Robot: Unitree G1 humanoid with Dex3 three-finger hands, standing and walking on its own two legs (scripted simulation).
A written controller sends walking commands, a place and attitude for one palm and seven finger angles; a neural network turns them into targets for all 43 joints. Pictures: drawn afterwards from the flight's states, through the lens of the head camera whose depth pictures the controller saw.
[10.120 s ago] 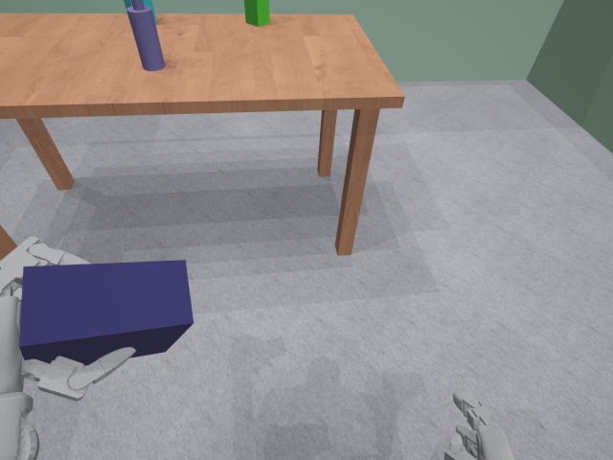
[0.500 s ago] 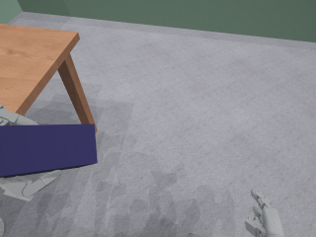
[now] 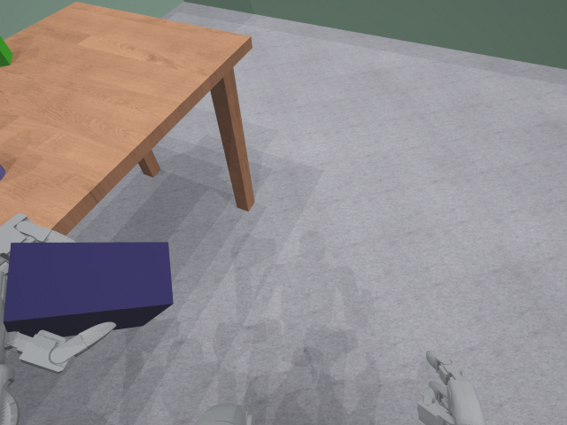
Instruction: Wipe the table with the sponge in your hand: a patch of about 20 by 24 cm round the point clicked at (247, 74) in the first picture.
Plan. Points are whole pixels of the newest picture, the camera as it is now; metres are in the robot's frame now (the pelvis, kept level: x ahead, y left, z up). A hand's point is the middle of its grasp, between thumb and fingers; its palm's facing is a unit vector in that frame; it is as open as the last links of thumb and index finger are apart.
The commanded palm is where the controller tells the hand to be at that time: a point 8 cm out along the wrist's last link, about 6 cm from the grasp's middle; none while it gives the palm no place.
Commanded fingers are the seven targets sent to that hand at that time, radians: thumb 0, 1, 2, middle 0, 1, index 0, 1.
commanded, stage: turn to face it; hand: left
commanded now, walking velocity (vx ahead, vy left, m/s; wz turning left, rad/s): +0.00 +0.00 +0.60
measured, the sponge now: (113, 291) +0.23 +0.19 +0.13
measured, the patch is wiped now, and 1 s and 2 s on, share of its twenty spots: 0.00 0.00 0.00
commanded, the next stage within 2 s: take the last steps up to it in 1.06 s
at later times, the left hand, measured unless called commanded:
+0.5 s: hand out of the picture +0.06 +0.26 +0.16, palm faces +0.61 -0.61 -0.51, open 10.5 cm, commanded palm -0.01 +0.28 +0.17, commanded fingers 0.00 0.10 1.30 -1.20 -1.60 -1.20 -1.60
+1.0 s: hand out of the picture -0.11 +0.23 +0.17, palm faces +0.78 -0.47 -0.41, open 10.5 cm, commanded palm -0.18 +0.24 +0.17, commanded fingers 0.00 0.10 1.30 -1.20 -1.60 -1.20 -1.60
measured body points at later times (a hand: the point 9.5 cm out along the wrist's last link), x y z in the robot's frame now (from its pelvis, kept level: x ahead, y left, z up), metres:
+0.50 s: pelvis -0.07 -0.04 -0.02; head -0.03 -0.06 +0.43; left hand +0.02 +0.28 +0.19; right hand +0.15 -0.17 -0.13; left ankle -0.07 +0.13 -0.73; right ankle -0.03 -0.11 -0.74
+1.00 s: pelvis -0.15 -0.08 -0.01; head -0.15 -0.06 +0.44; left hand -0.16 +0.25 +0.19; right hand +0.11 -0.19 -0.08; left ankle -0.22 +0.02 -0.74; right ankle -0.06 -0.15 -0.69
